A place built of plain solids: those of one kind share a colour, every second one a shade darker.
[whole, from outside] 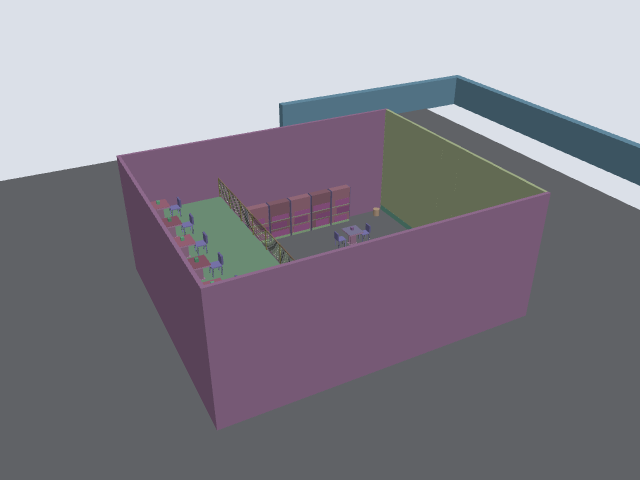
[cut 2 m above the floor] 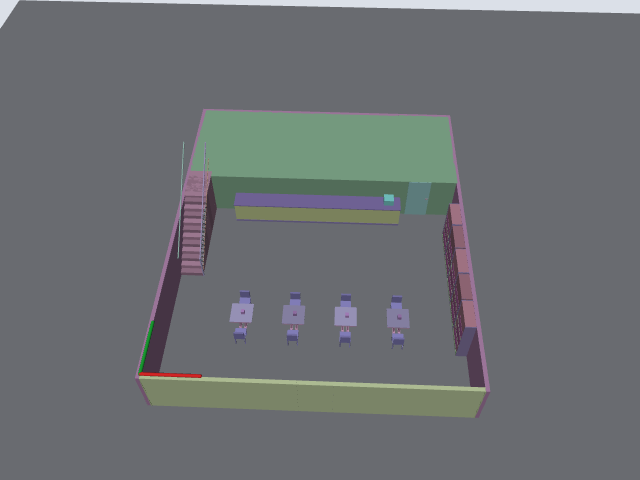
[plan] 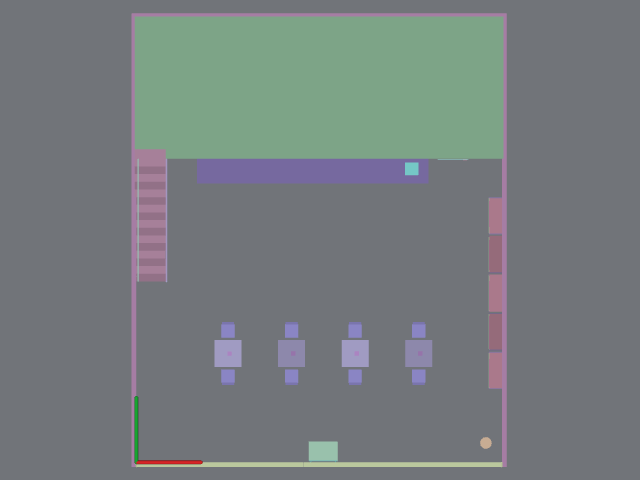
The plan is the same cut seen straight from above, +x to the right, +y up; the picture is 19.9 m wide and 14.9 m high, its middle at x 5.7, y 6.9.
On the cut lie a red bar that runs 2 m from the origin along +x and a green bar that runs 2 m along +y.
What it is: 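A tea room at street level behind a glazed front, one room two levels high, with a raised rear level reached by one straight flight, fitted out in the 1990s to 2020s; 11.3 x 13.8 m, 5.89 m high throughout; its front glazed onto the street; the raised level 2.94 m over the floor, over the rear 4.4 m, open to the hall behind a guard 1.0 m high along its edge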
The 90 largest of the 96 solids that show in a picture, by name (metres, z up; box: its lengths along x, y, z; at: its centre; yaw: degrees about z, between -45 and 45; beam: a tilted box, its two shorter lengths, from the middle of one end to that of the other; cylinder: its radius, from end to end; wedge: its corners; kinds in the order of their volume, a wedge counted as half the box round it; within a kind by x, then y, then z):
{
 "upper_1": {"box": [11.45, 4.42, 2.99], "at": [5.67, 11.63, 1.45]},
 "street_hedge_1": {"box": [39.8, 0.6, 2.25], "at": [5.67, -16.3, 1.07]},
 "street_hedge_2": {"box": [0.6, 15.85, 2.25], "at": [25.27, -8.07, 1.07]},
 "wall_1": {"box": [0.15, 14.09, 5.94], "at": [-0.07, 6.89, 2.92]},
 "wall_2": {"box": [11.65, 0.15, 5.94], "at": [5.67, 13.87, 2.92]},
 "wall_3": {"box": [0.15, 14.09, 5.94], "at": [11.43, 6.89, 2.92]},
 "stair_step_1": {"box": [0.96, 0.48, 0.22], "at": [0.43, 5.85, 0.06]},
 "stair_step_2": {"box": [0.96, 0.48, 0.4], "at": [0.43, 6.09, 0.15]},
 "stair_step_3": {"box": [0.96, 0.48, 0.57], "at": [0.43, 6.33, 0.23]},
 "stair_step_4": {"box": [0.96, 0.48, 0.74], "at": [0.43, 6.56, 0.32]},
 "stair_step_5": {"box": [0.96, 0.48, 0.92], "at": [0.43, 6.8, 0.41]},
 "stair_step_6": {"box": [0.96, 0.48, 1.09], "at": [0.43, 7.04, 0.49]},
 "stair_step_7": {"box": [0.96, 0.48, 1.26], "at": [0.43, 7.28, 0.58]},
 "stair_step_8": {"box": [0.96, 0.48, 1.43], "at": [0.43, 7.52, 0.67]},
 "stair_step_9": {"box": [0.96, 0.48, 1.61], "at": [0.43, 7.75, 0.75]},
 "stair_step_10": {"box": [0.96, 0.48, 1.78], "at": [0.43, 7.99, 0.84]},
 "stair_step_11": {"box": [0.96, 0.48, 1.95], "at": [0.43, 8.23, 0.93]},
 "stair_step_12": {"box": [0.96, 0.48, 2.13], "at": [0.43, 8.47, 1.01]},
 "stair_step_13": {"box": [0.96, 0.48, 2.3], "at": [0.43, 8.71, 1.1]},
 "stair_step_14": {"box": [0.96, 0.48, 2.47], "at": [0.43, 8.94, 1.19]},
 "stair_step_15": {"box": [0.96, 0.48, 2.65], "at": [0.43, 9.18, 1.27]},
 "stair_step_16": {"box": [0.96, 0.54, 2.82], "at": [0.43, 9.45, 1.36]},
 "window_wall_1": {"box": [5.2, 0.15, 5.94], "at": [2.6, -0.07, 2.92]},
 "window_wall_2": {"box": [1.2, 0.15, 5.94], "at": [5.8, -0.07, 2.92]},
 "window_wall_3": {"box": [4.95, 0.15, 5.94], "at": [8.88, -0.07, 2.92]},
 "counter_1": {"box": [7.15, 0.7, 1.05], "at": [5.47, 9.06, 0.47]},
 "shelves_body_1": {"box": [0.4, 1.16, 2.1], "at": [11.15, 2.85, 1.0]},
 "shelves_body_2": {"box": [0.4, 1.16, 2.1], "at": [11.15, 4.05, 1.0]},
 "shelves_body_3": {"box": [0.4, 1.16, 2.1], "at": [11.15, 5.25, 1.0]},
 "shelves_body_4": {"box": [0.4, 1.16, 2.1], "at": [11.15, 6.45, 1.0]},
 "shelves_body_5": {"box": [0.4, 1.16, 2.1], "at": [11.15, 7.65, 1.0]},
 "shelves_goods_1": {"box": [0.41, 0.77, 0.37], "at": [11.15, 2.72, 0.8]},
 "shelves_goods_2": {"box": [0.41, 0.86, 0.37], "at": [11.15, 2.77, 1.27]},
 "shelves_goods_3": {"box": [0.41, 0.78, 0.34], "at": [11.15, 2.85, 0.3]},
 "shelves_goods_4": {"box": [0.41, 0.84, 0.29], "at": [11.15, 3.94, 0.76]},
 "shelves_goods_5": {"box": [0.41, 0.78, 0.38], "at": [11.15, 3.98, 0.32]},
 "shelves_goods_6": {"box": [0.41, 1.01, 0.35], "at": [11.15, 4.03, 1.27]},
 "shelves_goods_7": {"box": [0.41, 0.89, 0.26], "at": [11.15, 5.19, 1.22]},
 "shelves_goods_8": {"box": [0.41, 0.92, 0.36], "at": [11.15, 5.23, 0.31]},
 "shelves_goods_9": {"box": [0.41, 0.78, 0.38], "at": [11.15, 5.25, 0.8]},
 "shelves_goods_10": {"box": [0.41, 0.95, 0.28], "at": [11.15, 6.44, 1.23]},
 "shelves_goods_11": {"box": [0.41, 1.0, 0.33], "at": [11.15, 6.45, 0.3]},
 "shelves_goods_12": {"box": [0.41, 0.85, 0.35], "at": [11.15, 6.5, 0.78]},
 "shelves_goods_13": {"box": [0.41, 0.8, 0.33], "at": [11.15, 7.72, 1.25]},
 "stair_guard_rail_1": {"wedge": [[0.91, 5.61, 1.07], [0.91, 5.61, 1.13], [0.91, 9.42, 3.84], [0.91, 9.42, 3.9], [0.96, 5.61, 1.07], [0.96, 5.61, 1.13], [0.96, 9.42, 3.84], [0.96, 9.42, 3.9]]},
 "counter_top_1": {"box": [7.19, 0.78, 0.04], "at": [5.47, 9.04, 1.02]},
 "stair_wall_rail_1": {"wedge": [[0.04, 5.61, 1.08], [0.04, 5.61, 1.13], [0.04, 9.42, 3.85], [0.04, 9.42, 3.9], [0.07, 5.61, 1.08], [0.07, 5.61, 1.13], [0.07, 9.42, 3.85], [0.07, 9.42, 3.9]]},
 "side_chair_1": {"box": [0.38, 0.08, 0.38], "at": [2.85, 2.44, 0.65]},
 "side_chair_2": {"box": [0.42, 0.42, 0.04], "at": [2.85, 2.67, 0.43]},
 "side_chair_3": {"box": [0.42, 0.42, 0.04], "at": [2.85, 4.08, 0.43]},
 "side_chair_4": {"box": [0.38, 0.08, 0.38], "at": [2.85, 4.32, 0.65]},
 "side_chair_5": {"box": [0.38, 0.08, 0.38], "at": [4.82, 2.44, 0.65]},
 "side_chair_6": {"box": [0.42, 0.42, 0.04], "at": [4.82, 2.67, 0.43]},
 "side_chair_7": {"box": [0.42, 0.42, 0.04], "at": [4.82, 4.08, 0.43]},
 "side_chair_8": {"box": [0.38, 0.08, 0.38], "at": [4.82, 4.32, 0.65]},
 "side_chair_9": {"box": [0.38, 0.08, 0.38], "at": [4.83, 11.71, 3.59]},
 "side_chair_10": {"box": [0.38, 0.08, 0.38], "at": [6.67, 11.71, 3.59]},
 "side_chair_11": {"box": [0.38, 0.08, 0.38], "at": [6.79, 2.44, 0.65]},
 "side_chair_12": {"box": [0.42, 0.42, 0.04], "at": [6.79, 2.67, 0.43]},
 "side_chair_13": {"box": [0.42, 0.42, 0.04], "at": [6.79, 4.08, 0.43]},
 "side_chair_14": {"box": [0.38, 0.08, 0.38], "at": [6.79, 4.32, 0.65]},
 "side_chair_15": {"box": [0.38, 0.08, 0.38], "at": [8.53, 11.71, 3.59]},
 "side_chair_16": {"box": [0.38, 0.08, 0.38], "at": [8.76, 2.44, 0.65]},
 "side_chair_17": {"box": [0.38, 0.08, 0.38], "at": [8.76, 4.32, 0.65]},
 "shelves_shelf_1": {"box": [0.41, 1.1, 0.18], "at": [11.14, 4.05, 0.04]},
 "shelves_shelf_2": {"box": [0.41, 1.1, 0.18], "at": [11.14, 5.25, 0.04]},
 "stair_guard_low_1": {"wedge": [[0.92, 5.61, 0.24], [0.92, 5.61, 0.27], [0.92, 9.42, 3.01], [0.92, 9.42, 3.04], [0.95, 5.61, 0.24], [0.95, 5.61, 0.27], [0.95, 9.42, 3.01], [0.95, 9.42, 3.04]]},
 "stallriser_1": {"box": [4.95, 0.05, 0.35], "at": [8.88, -0.02, 0.12]},
 "shelves_cheek_1": {"box": [0.41, 0.032, 2.1], "at": [11.14, 2.29, 1.0]},
 "shelves_cheek_2": {"box": [0.41, 0.032, 2.1], "at": [11.14, 5.82, 1.0]},
 "shelves_cheek_3": {"box": [0.41, 0.032, 2.1], "at": [11.14, 7.01, 1.0]},
 "meeting_table_1": {"box": [0.06, 0.32, 0.79], "at": [4.72, 12.65, 3.29]},
 "meeting_table_2": {"box": [0.06, 0.32, 0.79], "at": [6.58, 12.65, 3.29]},
 "meeting_table_3": {"box": [0.06, 0.32, 0.79], "at": [8.43, 12.65, 3.29]},
 "meeting_table_4": {"box": [0.06, 0.32, 0.79], "at": [8.66, 3.38, 0.34]},
 "meeting_table_5": {"box": [0.06, 0.32, 0.79], "at": [10.28, 12.65, 3.29]},
 "service_door_1": {"box": [0.95, 0.03, 2.1], "at": [9.82, 9.4, 1.0]},
 "till_1": {"box": [0.42, 0.4, 0.33], "at": [8.55, 9.11, 1.15]},
 "upper_cloth_1": {"box": [0.84, 0.84, 0.012], "at": [2.98, 12.65, 3.69]},
 "upper_cloth_2": {"box": [0.84, 0.84, 0.012], "at": [4.83, 12.65, 3.69]},
 "upper_cloth_3": {"box": [0.84, 0.84, 0.012], "at": [6.67, 12.65, 3.69]},
 "upper_cloth_4": {"box": [0.84, 0.84, 0.012], "at": [8.53, 12.65, 3.69]},
 "upper_cloth_5": {"box": [0.84, 0.84, 0.012], "at": [10.38, 12.65, 3.69]},
 "plant_pot_1": {"cylinder": 0.18, "from": [10.85, 0.6, 0.0], "to": [10.85, 0.6, 0.38]},
 "door_mat_1": {"box": [0.9, 0.6, 0.07], "at": [5.8, 0.35, -0.02]},
 "cloth_1": {"box": [0.84, 0.84, 0.012], "at": [2.85, 3.38, 0.75]},
 "cloth_2": {"box": [0.84, 0.84, 0.012], "at": [4.82, 3.38, 0.75]},
 "cloth_3": {"box": [0.84, 0.84, 0.012], "at": [6.79, 3.38, 0.75]},
 "cloth_4": {"box": [0.84, 0.84, 0.012], "at": [8.76, 3.38, 0.75]},
 "counter_kick_1": {"box": [7.15, 0.012, 0.15], "at": [5.47, 8.7, 0.03]}
}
